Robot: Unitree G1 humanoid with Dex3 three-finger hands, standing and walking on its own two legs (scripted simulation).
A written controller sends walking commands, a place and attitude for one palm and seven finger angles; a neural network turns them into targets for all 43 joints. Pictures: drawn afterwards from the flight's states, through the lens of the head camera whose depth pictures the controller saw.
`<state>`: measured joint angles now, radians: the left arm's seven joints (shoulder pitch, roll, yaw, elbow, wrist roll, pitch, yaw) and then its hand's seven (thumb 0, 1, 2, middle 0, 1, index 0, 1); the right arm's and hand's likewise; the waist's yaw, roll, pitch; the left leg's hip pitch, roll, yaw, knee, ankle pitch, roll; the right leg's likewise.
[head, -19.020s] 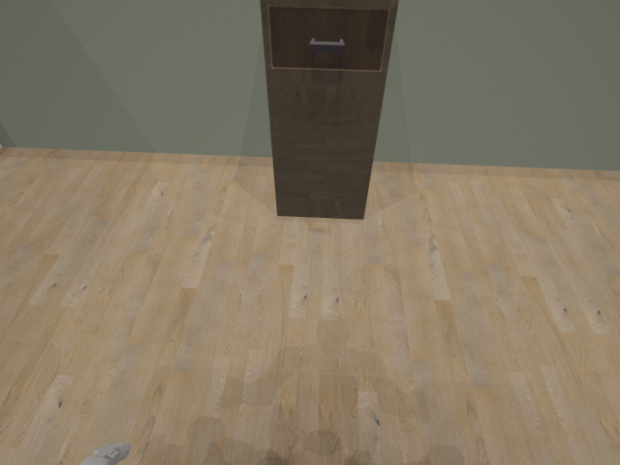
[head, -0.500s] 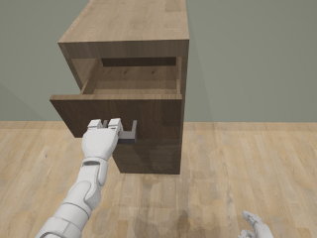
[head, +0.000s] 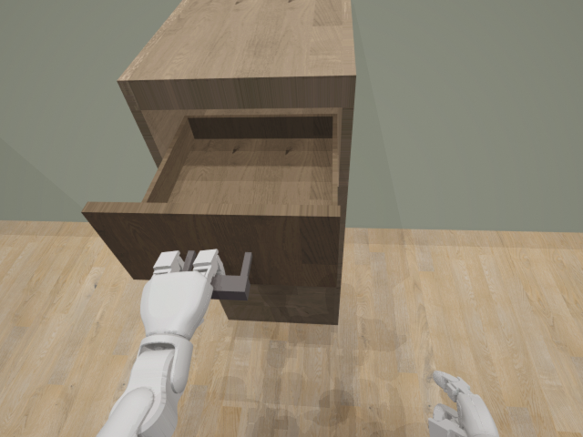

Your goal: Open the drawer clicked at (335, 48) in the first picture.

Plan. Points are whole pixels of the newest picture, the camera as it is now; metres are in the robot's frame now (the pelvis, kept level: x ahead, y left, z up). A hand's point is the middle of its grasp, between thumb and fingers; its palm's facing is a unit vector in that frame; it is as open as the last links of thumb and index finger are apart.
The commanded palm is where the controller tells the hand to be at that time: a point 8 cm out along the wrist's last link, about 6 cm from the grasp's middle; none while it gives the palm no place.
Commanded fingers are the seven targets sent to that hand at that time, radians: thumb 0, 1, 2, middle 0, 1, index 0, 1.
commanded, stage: pull the drawer open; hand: left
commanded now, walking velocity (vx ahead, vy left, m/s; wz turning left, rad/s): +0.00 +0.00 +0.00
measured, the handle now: (215, 272) +0.33 +0.16 +0.04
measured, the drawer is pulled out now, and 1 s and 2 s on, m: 0.25 0.30 0.30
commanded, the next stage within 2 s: open the thumb to release the handle in 0.84 s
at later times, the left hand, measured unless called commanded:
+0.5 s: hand (186, 347) +0.22 +0.18 +0.02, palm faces +0.05 -0.14 -0.99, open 5.6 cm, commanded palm +0.18 +0.16 +0.06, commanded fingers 0.00 0.90 0.90 -0.40 -1.35 -0.40 -1.35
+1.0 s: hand (181, 348) +0.22 +0.19 +0.01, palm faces +0.09 -0.09 -0.99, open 5.6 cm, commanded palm +0.20 +0.19 +0.06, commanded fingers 0.00 0.62 0.78 -0.38 -1.32 -0.38 -1.32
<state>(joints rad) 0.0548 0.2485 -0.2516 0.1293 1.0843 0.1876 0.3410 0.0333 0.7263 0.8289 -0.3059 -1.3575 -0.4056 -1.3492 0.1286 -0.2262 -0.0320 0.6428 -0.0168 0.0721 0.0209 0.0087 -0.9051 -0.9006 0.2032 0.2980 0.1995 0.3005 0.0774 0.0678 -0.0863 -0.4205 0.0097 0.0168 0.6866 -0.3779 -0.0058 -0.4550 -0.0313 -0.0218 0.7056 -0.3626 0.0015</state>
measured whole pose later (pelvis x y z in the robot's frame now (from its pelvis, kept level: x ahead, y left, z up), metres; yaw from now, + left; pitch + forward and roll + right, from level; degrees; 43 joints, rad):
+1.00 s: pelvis +0.01 +0.00 -0.01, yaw -2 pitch +8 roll +1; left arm 0.38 0.29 -0.20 -0.16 1.13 0.10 0.41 0.03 0.73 0.81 -0.29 -1.35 -0.40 -1.35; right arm 0.11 -0.21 0.00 0.60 -0.04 0.06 0.04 0.01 -0.91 -0.90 0.20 0.30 0.20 0.30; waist 0.10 0.06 -0.10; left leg -0.49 0.03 0.04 0.81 -0.46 -0.01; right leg -0.54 -0.02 0.00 0.83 -0.43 0.00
